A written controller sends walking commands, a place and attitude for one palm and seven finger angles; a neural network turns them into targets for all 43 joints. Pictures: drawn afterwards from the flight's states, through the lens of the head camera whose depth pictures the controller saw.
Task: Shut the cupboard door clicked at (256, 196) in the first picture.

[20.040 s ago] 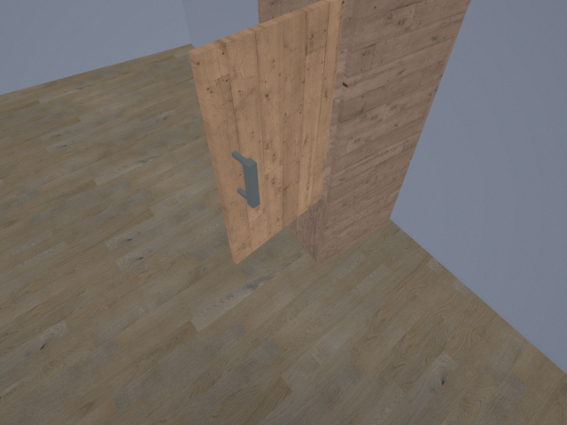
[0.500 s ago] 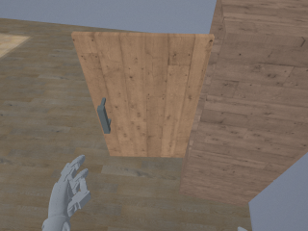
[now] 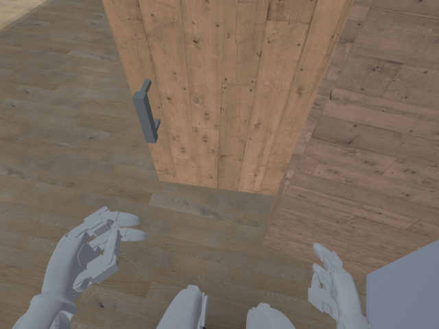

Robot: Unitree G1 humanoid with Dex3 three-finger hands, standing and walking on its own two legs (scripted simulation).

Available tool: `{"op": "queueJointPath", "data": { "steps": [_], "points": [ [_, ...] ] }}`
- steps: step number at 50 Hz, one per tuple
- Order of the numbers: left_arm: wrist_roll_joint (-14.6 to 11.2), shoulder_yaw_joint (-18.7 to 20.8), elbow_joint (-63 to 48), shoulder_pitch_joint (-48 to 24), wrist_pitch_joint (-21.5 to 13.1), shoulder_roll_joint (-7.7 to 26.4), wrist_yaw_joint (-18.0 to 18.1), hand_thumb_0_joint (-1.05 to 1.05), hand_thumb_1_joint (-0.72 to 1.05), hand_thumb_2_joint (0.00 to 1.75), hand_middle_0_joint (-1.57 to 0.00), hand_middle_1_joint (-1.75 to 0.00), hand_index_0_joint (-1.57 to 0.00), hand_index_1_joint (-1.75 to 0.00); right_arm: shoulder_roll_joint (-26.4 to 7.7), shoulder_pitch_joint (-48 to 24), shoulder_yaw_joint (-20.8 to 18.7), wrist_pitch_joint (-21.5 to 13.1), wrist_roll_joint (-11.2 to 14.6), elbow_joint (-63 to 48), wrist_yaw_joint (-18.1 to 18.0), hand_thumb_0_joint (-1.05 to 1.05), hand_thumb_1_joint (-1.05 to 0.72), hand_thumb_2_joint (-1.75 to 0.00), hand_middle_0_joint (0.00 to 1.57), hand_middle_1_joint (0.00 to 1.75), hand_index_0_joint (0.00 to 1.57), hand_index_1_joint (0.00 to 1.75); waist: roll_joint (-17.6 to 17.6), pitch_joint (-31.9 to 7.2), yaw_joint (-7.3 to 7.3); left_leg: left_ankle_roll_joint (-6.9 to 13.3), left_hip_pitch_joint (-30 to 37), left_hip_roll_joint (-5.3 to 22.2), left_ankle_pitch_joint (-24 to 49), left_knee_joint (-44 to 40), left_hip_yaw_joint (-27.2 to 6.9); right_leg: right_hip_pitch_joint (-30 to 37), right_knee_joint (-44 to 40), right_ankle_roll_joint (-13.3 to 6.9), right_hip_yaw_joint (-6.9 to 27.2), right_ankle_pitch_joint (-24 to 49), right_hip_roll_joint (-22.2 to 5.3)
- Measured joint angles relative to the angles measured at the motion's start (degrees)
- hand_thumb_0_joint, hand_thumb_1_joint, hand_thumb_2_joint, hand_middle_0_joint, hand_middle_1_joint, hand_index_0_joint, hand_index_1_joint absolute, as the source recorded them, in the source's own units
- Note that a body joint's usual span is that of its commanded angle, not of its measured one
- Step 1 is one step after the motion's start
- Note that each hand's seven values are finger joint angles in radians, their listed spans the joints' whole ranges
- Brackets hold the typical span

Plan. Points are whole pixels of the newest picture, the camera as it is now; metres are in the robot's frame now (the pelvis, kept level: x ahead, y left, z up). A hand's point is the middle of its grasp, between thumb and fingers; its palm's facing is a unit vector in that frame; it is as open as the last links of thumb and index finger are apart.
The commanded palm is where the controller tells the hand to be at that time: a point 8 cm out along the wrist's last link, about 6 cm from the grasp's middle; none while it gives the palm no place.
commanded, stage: raise the hand and make a fist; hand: left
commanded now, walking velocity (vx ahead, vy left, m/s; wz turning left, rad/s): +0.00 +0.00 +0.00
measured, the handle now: (149, 112) +0.49 +0.20 +0.08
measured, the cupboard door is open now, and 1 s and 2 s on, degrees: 100 100 100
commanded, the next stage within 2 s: bring the fist close to the handle in 1.22 s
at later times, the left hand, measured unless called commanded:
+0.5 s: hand (92, 246) +0.22 +0.22 +0.08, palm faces -0.03 -1.00 -0.01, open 3.1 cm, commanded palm +0.20 +0.27 +0.08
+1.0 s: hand (89, 232) +0.24 +0.23 +0.08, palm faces -0.04 -1.00 -0.01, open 3.1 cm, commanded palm +0.22 +0.28 +0.09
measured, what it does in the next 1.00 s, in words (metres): stands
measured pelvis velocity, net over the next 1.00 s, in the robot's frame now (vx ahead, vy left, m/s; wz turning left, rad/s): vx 0.01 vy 0.04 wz -0.01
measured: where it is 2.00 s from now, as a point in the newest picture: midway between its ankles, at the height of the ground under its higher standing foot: outside the picture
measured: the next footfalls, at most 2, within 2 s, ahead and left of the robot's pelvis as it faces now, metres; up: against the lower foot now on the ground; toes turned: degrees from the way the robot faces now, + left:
none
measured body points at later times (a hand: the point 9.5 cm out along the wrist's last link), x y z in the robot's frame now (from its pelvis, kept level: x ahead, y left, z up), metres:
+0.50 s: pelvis +0.01 +0.04 +0.02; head +0.07 +0.06 +0.47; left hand +0.22 +0.27 +0.08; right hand +0.20 -0.20 -0.04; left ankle +0.05 +0.09 -0.63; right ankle +0.02 -0.07 -0.63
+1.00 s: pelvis +0.01 +0.04 +0.03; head +0.06 +0.06 +0.48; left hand +0.23 +0.28 +0.09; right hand +0.18 -0.19 -0.03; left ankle +0.05 +0.09 -0.63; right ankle +0.02 -0.07 -0.63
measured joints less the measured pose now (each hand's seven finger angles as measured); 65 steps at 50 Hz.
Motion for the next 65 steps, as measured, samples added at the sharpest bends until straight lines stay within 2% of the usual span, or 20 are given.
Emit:
{"op": "queueJointPath", "data": {
  "steps": [2,4,9,13,17,23,33,46,53,65],
  "points": [
    [-0.4,0.9,0.0,0.5,2.4,-0.2,0.7,0.02,0.89,0.90,-0.71,-0.85,-0.70,-0.85,0.7,1.7,0.0,0.9,0.1,0.2,0.0,0.02,-0.90,-0.90,0.21,0.30,0.21,0.30,0.1,-0.1,-0.84,0.2,1.2,0.0,0.3,-1.4,0.7,0.8,-1.1,0.3,0.8,0.4,0.0],
    [-0.7,1.8,-0.6,1.7,2.8,-0.6,2.1,0.02,0.90,0.90,-0.74,-0.89,-0.74,-0.89,0.7,3.5,-0.5,1.3,0.0,0.5,-0.1,0.02,-0.90,-0.90,0.21,0.30,0.21,0.30,0.2,-0.2,-1.50,0.4,2.3,0.0,0.5,-2.8,1.4,1.6,-2.2,0.5,1.6,0.8,0.0],
    [-0.8,2.0,-1.2,4.5,-1.0,-1.4,4.2,0.02,0.90,0.90,-0.83,-0.99,-0.83,-0.99,-1.6,6.5,-2.0,1.2,-0.2,1.0,-0.3,0.02,-0.90,-0.90,0.21,0.30,0.21,0.30,0.4,-0.7,-2.39,1.3,3.1,-0.3,0.7,-4.1,2.4,2.1,-3.4,1.2,2.7,1.1,-0.2],
    [-0.5,0.7,-0.9,4.7,-3.0,-1.3,4.2,0.02,0.90,0.90,-0.91,-1.07,-0.90,-1.07,-3.7,6.9,-3.3,0.9,-0.2,0.9,-0.6,0.02,-0.90,-0.90,0.21,0.30,0.21,0.30,0.2,-0.6,-2.60,2.1,2.4,-0.5,0.4,-3.5,2.8,1.5,-2.9,1.7,2.9,1.0,-0.5],
    [0.2,-0.6,-1.9,4.6,-3.0,-1.0,5.6,0.02,0.90,0.90,-0.98,-1.15,-0.98,-1.15,-4.6,6.1,-3.9,0.9,-0.2,0.3,-0.7,0.02,-0.90,-0.90,0.21,0.30,0.20,0.30,-0.2,-0.3,-2.81,2.6,2.6,-0.7,0.3,-3.3,2.8,1.9,-3.0,2.1,3.0,1.0,-0.7],
    [1.6,-1.6,-3.9,4.3,-2.1,-0.7,8.4,0.02,0.90,0.90,-1.09,-1.27,-1.09,-1.27,-3.7,4.4,-3.0,1.5,-0.3,-1.8,-0.2,0.02,-0.90,-0.90,0.20,0.30,0.20,0.30,-0.1,-0.3,-2.86,3.1,4.7,-1.1,0.9,-5.1,2.7,4.3,-5.3,2.8,3.0,2.0,-0.9],
    [2.5,-2.0,-2.1,1.6,0.4,-0.3,8.3,0.02,0.90,0.90,-1.25,-1.45,-1.25,-1.44,-2.3,3.9,0.1,2.4,-0.6,-4.2,0.6,0.01,-0.90,-0.90,0.21,0.30,0.21,0.30,0.2,-0.3,-2.06,3.4,7.1,-1.6,1.9,-7.3,2.4,7.2,-8.2,3.4,2.8,3.2,-1.2],
    [1.7,-0.6,0.0,-1.3,1.9,0.4,7.0,0.02,0.90,0.90,-1.30,-1.50,-1.30,-1.49,-3.4,6.0,-0.2,2.8,-0.2,-2.4,0.5,0.01,-0.90,-0.90,0.21,0.30,0.21,0.30,0.5,0.2,-2.49,3.4,8.9,-1.6,2.5,-9.1,2.3,9.0,-10.0,3.4,2.9,3.8,-1.1],
    [1.7,-0.9,0.1,-0.5,1.3,0.2,7.6,0.02,0.90,0.90,-1.30,-1.50,-1.30,-1.50,-4.0,6.6,-1.0,2.6,-0.1,-2.1,0.5,0.02,-0.90,-0.90,0.21,0.30,0.21,0.30,0.3,0.2,-3.08,3.2,9.1,-1.4,2.5,-9.3,2.5,8.9,-9.9,3.1,3.2,3.7,-0.9],
    [1.8,-1.3,-0.1,-0.1,0.6,0.0,8.0,0.02,0.90,0.90,-1.30,-1.50,-1.30,-1.50,-3.6,5.6,-0.9,2.8,0.0,-2.1,0.4,0.02,-0.90,-0.90,0.21,0.30,0.21,0.30,0.5,-0.2,-2.90,2.6,8.6,-1.1,2.2,-8.6,2.2,8.3,-8.9,2.3,2.9,3.2,-0.7]
  ]
}}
